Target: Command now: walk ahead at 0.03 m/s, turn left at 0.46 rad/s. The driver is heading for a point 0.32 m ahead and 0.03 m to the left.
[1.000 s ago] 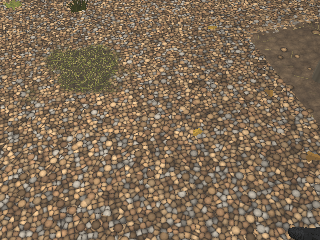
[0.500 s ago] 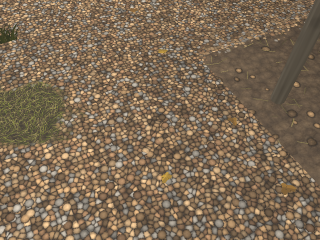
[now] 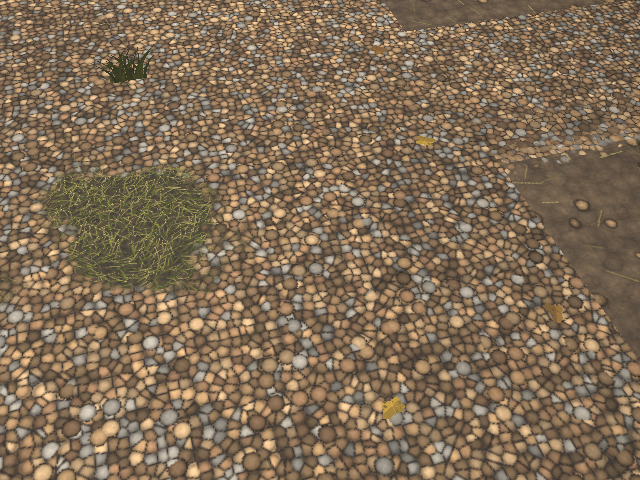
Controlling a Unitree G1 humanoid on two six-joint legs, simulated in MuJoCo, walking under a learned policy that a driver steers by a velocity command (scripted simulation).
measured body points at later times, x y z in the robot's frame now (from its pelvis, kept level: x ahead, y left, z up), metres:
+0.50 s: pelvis +0.02 +0.00 +0.01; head +0.04 +0.01 +0.46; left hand +0.10 +0.31 -0.11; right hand +0.21 -0.23 -0.10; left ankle +0.00 +0.11 -0.73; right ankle +0.04 -0.13 -0.73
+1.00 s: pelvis +0.03 -0.02 +0.01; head +0.04 -0.01 +0.46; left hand +0.08 +0.27 -0.12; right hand +0.17 -0.26 -0.12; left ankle +0.00 +0.11 -0.73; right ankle +0.05 -0.13 -0.73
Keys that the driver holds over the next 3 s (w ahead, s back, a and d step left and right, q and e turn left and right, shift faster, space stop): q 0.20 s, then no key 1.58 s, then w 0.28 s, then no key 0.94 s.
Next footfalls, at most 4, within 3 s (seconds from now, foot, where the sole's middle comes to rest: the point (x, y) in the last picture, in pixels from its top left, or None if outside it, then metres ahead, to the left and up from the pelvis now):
0.02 left None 0.04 0.11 -0.77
0.48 right None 0.08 -0.12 -0.77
2.10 left None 0.09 0.14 -0.77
2.44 right None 0.30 -0.04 -0.77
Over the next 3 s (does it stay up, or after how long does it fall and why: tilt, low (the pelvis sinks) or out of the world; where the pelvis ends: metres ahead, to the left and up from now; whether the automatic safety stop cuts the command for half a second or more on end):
stays up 0.18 0.04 0.00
